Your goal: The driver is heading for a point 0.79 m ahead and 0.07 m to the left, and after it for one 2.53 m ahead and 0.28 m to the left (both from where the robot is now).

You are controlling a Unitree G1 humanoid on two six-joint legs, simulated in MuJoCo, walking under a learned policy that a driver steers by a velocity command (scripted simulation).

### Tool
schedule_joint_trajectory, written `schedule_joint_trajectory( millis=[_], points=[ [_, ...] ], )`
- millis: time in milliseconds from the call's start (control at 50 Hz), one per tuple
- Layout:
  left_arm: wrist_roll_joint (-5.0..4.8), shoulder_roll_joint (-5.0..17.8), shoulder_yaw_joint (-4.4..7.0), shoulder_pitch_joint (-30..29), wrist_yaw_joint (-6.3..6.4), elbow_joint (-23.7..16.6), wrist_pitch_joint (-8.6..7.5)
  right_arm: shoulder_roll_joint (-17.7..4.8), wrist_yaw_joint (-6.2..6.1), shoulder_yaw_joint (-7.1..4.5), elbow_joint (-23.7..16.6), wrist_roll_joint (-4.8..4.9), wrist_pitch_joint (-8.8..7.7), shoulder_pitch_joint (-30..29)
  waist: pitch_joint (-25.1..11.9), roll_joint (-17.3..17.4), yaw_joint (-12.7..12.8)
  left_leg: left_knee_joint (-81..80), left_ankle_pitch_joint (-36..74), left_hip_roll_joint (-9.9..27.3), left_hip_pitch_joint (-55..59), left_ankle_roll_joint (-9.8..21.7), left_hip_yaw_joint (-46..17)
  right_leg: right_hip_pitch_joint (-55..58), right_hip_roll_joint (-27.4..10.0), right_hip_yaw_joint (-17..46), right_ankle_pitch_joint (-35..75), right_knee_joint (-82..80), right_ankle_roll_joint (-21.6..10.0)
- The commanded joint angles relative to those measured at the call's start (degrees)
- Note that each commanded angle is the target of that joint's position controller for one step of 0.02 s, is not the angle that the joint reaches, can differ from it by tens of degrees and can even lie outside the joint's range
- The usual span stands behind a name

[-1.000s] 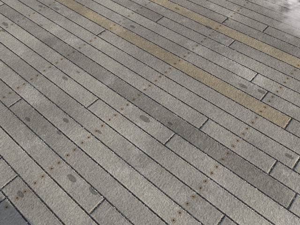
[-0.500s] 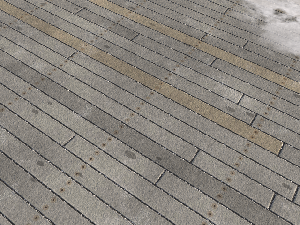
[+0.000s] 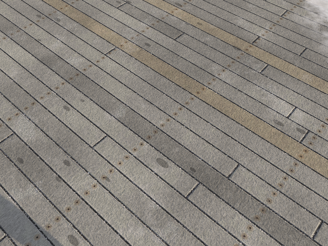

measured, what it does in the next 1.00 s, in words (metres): walks ahead: left foot, then right foot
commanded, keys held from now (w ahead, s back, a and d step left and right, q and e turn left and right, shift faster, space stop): q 0.02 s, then w+q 0.28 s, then w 0.12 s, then w+e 0.58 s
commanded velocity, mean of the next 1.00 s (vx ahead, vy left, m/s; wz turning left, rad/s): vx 0.34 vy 0.00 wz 0.06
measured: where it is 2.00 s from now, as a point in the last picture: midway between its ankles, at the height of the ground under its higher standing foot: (158, 174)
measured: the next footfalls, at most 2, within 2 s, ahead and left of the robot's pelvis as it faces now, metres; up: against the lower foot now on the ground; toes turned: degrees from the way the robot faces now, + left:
left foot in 0.12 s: -0.03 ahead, +0.12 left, +0.00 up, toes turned +6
right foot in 0.68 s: +0.33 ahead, -0.04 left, +0.00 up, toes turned +8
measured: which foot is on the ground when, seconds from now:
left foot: up 0.00-0.10, down 0.12-0.68, up 0.70-1.00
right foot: down 0.00-0.12, up 0.14-0.66, down 0.68-1.00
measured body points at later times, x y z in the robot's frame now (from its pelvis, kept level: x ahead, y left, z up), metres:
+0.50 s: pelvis +0.05 +0.05 +0.02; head +0.06 +0.08 +0.47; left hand +0.19 +0.36 -0.08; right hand +0.11 -0.23 -0.09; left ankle -0.07 +0.12 -0.73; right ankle +0.24 -0.09 -0.67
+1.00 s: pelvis +0.33 +0.04 +0.02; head +0.37 +0.04 +0.47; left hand +0.36 +0.33 -0.10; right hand +0.55 -0.20 -0.07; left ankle +0.52 +0.23 -0.67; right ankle +0.29 -0.05 -0.73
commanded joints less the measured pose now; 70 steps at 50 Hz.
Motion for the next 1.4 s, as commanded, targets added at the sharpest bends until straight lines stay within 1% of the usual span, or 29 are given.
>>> schedule_joint_trajectory(
  millis=[20, 80, 120, 140, 160, 180, 200, 240, 320, 460, 560, 620, 660, 680, 700, 720, 740, 780, 860, 940, 1040, 1100, 1140, 1160, 1180, 1200, 1240, 1300, 1400],
  points=[
    [-1.2, 9.9, 2.22, -7.1, 0.12, -3.9, -1.31, -2.2, -0.3, -0.37, -2.6, -0.29, 0.48, 4.0, -9.5, -7.2, -1.9, -1.8, -0.1, 4.9, 3.1, -1.3, 0.4, 6.5, -14.4, 9.7, 23.9, -9.5, -11.6],
    [-2.04, 11.5, 2.98, -3.5, -0.22, -2.2, -0.21, -2.6, 1.63, -0.46, -3.3, 0.73, 0.02, 4.7, -12.5, -8.7, -0.2, -20.1, 4.9, 3.4, 12.9, 0.6, 6.7, 6.8, -13.3, 7.0, 1.6, -10.0, -9.7],
    [-2.35, 8.4, 2.59, -1.1, -0.83, -0.5, -0.1, -3.2, 1.64, -1.27, 0.7, 0.72, 0.19, 12.3, -7.0, 0.0, -2.1, -34.6, 8.1, 0.1, 23.0, 4.9, 6.2, -6.0, -8.2, -0.9, -15.2, 1.3, -4.3],
    [-0.65, 3.5, 1.46, -1.9, -1.66, -2.0, -0.34, -9.0, 0.63, -2.38, 0.1, 0.42, -0.28, 16.0, -3.7, 16.6, -1.8, -39.7, 7.1, 14.7, 28.2, 11.9, -19.9, -25.1, -1.0, -5.9, -25.2, 24.0, 1.8],
    [-1.63, 4.2, 1.48, -11.4, -2.08, -7.5, -2.37, -14.5, 1.47, -2.74, -2.5, -2.24, -2.83, 16.1, -3.6, 18.0, -4.8, -51.2, -4.2, 23.8, 21.2, 22.9, -42.6, -33.1, 3.4, 6.5, -24.2, 28.0, 1.2],
    [-3.7, 7.8, 2.34, -15.8, -2.11, -8.7, -3.82, -11.8, 1.29, -2.25, -3.2, -3.62, -4.95, 12.3, 1.3, 10.7, -4.3, -56.4, -18.0, 24.0, 19.3, 21.5, -43.1, -35.0, 0.8, 10.0, -17.0, 29.6, -0.6],
    [-3.86, 10.1, 3.23, -14.2, -1.97, -7.5, -4.69, -9.9, 0.55, -1.52, -3.4, -2.64, -6.14, 8.6, 3.6, 8.9, -1.7, -56.2, -17.7, 22.2, 18.5, 17.3, -38.2, -34.2, -0.2, 10.3, -9.1, 27.6, -1.6],
    [-1.15, 9.4, 3.68, -9.6, -1.66, -4.0, -5.02, -7.7, -0.75, -0.75, -3.4, -0.64, -6.44, 6.7, 1.9, 7.1, 0.0, -54.1, -8.5, 17.2, 19.7, 12.5, -27.7, -29.3, -0.8, 9.7, 0.5, 24.4, -0.2],
    [-1.41, 5.5, 2.97, -9.4, -3.45, -3.1, -6.5, -4.1, -1.17, 0.23, -1.4, -0.3, -7.44, 14.4, -1.7, 5.1, -1.2, -53.6, 7.8, 14.0, 26.4, 11.3, -18.7, -26.3, 1.2, 7.8, 11.7, 16.7, 1.1],
    [-2.48, 4.8, 1.5, -14.8, -5.27, -4.0, -7.8, -5.6, -0.91, -0.27, 0.7, -0.35, -7.57, 18.5, 1.3, 7.9, -5.1, -54.2, 13.3, 14.5, 27.5, 12.1, -13.4, -22.2, 1.0, 5.1, 16.1, 1.8, 2.5],
    [-3.02, 5.3, 0.25, -17.5, -6.97, -5.5, -8.6, -5.9, -0.32, -0.43, 2.1, -0.24, -7.16, 20.2, 3.8, 7.7, -6.7, -52.7, 21.5, 16.9, 32.1, 12.3, -10.2, -22.0, 0.6, 2.5, 11.1, -3.0, -1.4],
    [-2.96, 7.6, 0.79, -12.3, -7.52, -4.8, -8.67, -7.4, -0.28, -0.84, 1.6, -0.33, -6.96, 17.9, -0.3, 9.1, -2.9, -46.8, 45.9, 16.9, 33.5, 10.5, -6.7, -12.0, 3.5, 0.0, 7.7, -4.2, -5.1],
    [-2.74, 11.1, 2.76, 2.6, -6.92, -0.6, -8.27, -7.2, -0.62, -0.62, 0.9, -0.68, -6.5, 16.6, -11.3, 6.8, 4.6, -28.3, 68.1, 12.9, 30.2, 7.8, -0.7, 9.1, 7.1, -1.8, 9.8, -5.2, -8.7],
    [-2.6, 13.9, 3.45, 12.9, -6.42, 1.1, -7.85, -6.1, -0.92, 0.13, -0.6, -1.92, -6.67, 16.6, -18.8, 1.3, 8.4, -11.9, 54.3, 11.3, 16.6, 5.8, 0.2, 27.6, -2.0, 11.5, 5.9, -3.8, -12.6],
    [-2.66, 18.8, 4.36, 17.2, -6.71, 2.3, -7.85, 1.2, -0.22, 2.22, -2.6, -2.3, -8.18, 21.1, -25.5, -16.7, 4.6, 9.5, 8.5, -1.0, -6.3, 1.0, 0.9, 44.8, -16.8, 43.9, -7.0, -10.6, -22.8],
    [-3.21, 12.4, 2.73, 16.4, -6.71, 2.7, -7.95, -3.9, 0.13, 1.45, -2.8, -0.6, -10.08, 15.8, -22.9, -11.4, 7.3, 16.4, 0.7, 0.2, -14.1, 1.6, -5.9, 43.8, -16.8, 50.1, -12.8, -17.5, -21.8],
    [-2.57, 10.9, 2.2, 12.3, -6.21, 1.7, -7.73, -6.4, 0.8, 0.78, -4.8, 1.4, -11.53, 9.6, -13.6, -8.9, 7.0, 16.5, 5.0, 3.4, -18.2, 2.7, -5.5, 36.4, -15.0, 41.1, -9.2, -18.2, -19.2],
    [-1.55, 8.6, 1.25, 7.2, -6.0, -0.2, -7.33, -5.3, 0.85, 0.85, -5.4, -0.47, -12.58, 4.9, -6.7, 0.6, 4.0, 8.5, 11.8, 7.2, -13.7, 3.1, -3.8, 21.8, -9.4, 29.4, 3.0, -20.1, -16.7],
    [-2.02, 9.0, 1.19, 5.3, -4.97, -1.6, -7.23, -3.2, 0.98, 0.78, -6.2, -1.77, -10.79, 7.0, -4.6, -3.5, -0.4, -1.6, 14.1, 8.4, -7.4, -0.1, -2.2, 9.4, -6.2, 22.7, 10.8, -24.0, -18.0],
    [-2.59, 11.1, 1.94, 8.3, -3.88, -1.0, -6.94, -0.7, 0.92, 1.75, -10.0, -1.96, -10.72, -3.5, -2.1, -3.4, 2.6, -21.2, 29.4, 5.4, -3.8, -2.3, -0.4, 2.9, -1.8, 17.0, 13.0, -23.7, -14.8],
    [-3.52, 11.0, 2.14, 13.8, -3.04, 0.3, -5.73, -2.1, 1.85, 1.27, -12.4, -0.56, -11.37, -10.2, -3.5, -4.8, 4.5, -32.4, 36.2, 2.7, 2.4, -1.8, -2.6, 7.2, -3.5, 21.8, 8.9, -18.5, -11.9],
    [-2.68, 10.8, 2.33, 13.7, -2.8, 0.3, -5.03, -4.3, 2.11, 0.42, -11.6, -0.49, -11.85, -6.8, -4.9, -6.5, 2.3, -33.5, 29.4, 3.3, 5.0, 0.8, -2.4, 13.3, -6.3, 24.8, 13.1, -12.2, -10.5],
    [-1.61, 7.6, 0.98, 13.9, -3.34, -0.2, -4.8, -7.1, 1.66, -1.02, -9.5, -1.58, -12.32, 4.7, -13.8, -4.8, -3.4, -34.3, 27.4, 6.6, 23.3, 5.6, -3.4, 10.6, -1.5, 21.3, 18.7, 4.0, -7.9],
    [-1.62, 3.4, -0.38, 19.4, -3.45, -1.3, -5.22, -11.8, 1.46, -2.16, -8.6, -2.65, -12.12, 12.0, -23.3, 6.1, -3.4, -33.9, 21.9, 18.6, 44.0, 12.9, -21.9, -4.9, 5.7, 15.2, 4.9, 23.5, -4.4],
    [-3.08, 3.0, -1.06, 24.3, -3.62, -0.9, -5.81, -11.5, 2.33, -2.51, -5.7, -1.48, -11.41, 15.9, -26.9, 20.2, -2.2, -41.6, 9.8, 26.0, 50.2, 18.5, -43.3, -17.8, 8.4, 13.2, -20.0, 36.9, -2.6],
    [-3.84, 8.6, 0.11, 20.2, -3.63, -0.6, -5.91, -6.3, 2.44, -1.09, -6.5, -0.62, -11.28, 13.1, -18.8, 11.5, -3.3, -43.4, 2.7, 24.0, 44.7, 16.2, -40.4, -22.9, 5.1, 15.8, -17.4, 41.9, -2.8],
    [-2.69, 9.5, 0.38, 9.7, -3.67, -3.1, -6.12, -3.6, 2.33, -0.06, -6.9, -1.21, -10.67, 6.8, -7.8, 2.4, -2.6, -45.3, 13.7, 19.2, 30.2, 13.7, -25.1, -22.4, 1.2, 12.1, -9.3, 38.8, -2.7],
    [-2.07, 6.8, 0.14, 9.5, -4.28, -3.3, -5.92, -2.3, 2.34, 0.47, -6.0, -1.46, -10.93, 4.9, -5.5, 5.2, 0.5, -49.0, 25.3, 15.3, 21.9, 13.9, -16.6, -17.2, -2.2, 10.0, -5.4, 30.9, -2.3],
    [-0.64, 3.6, -1.36, 2.1, -4.58, -5.8, -6.28, -5.4, 1.91, -0.22, -3.8, -0.48, -10.59, 6.4, -3.4, 3.3, -0.3, -51.4, 41.6, 13.6, 18.5, 14.6, -8.1, -15.2, -2.2, 6.5, 3.8, 12.9, -0.4]
  ],
)
Velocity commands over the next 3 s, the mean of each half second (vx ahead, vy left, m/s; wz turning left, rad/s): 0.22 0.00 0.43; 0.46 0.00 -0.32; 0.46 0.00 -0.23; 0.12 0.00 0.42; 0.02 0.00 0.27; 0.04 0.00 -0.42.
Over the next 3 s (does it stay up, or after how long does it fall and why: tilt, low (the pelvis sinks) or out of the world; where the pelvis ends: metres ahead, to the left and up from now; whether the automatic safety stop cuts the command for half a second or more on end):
stays up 0.73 0.01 0.00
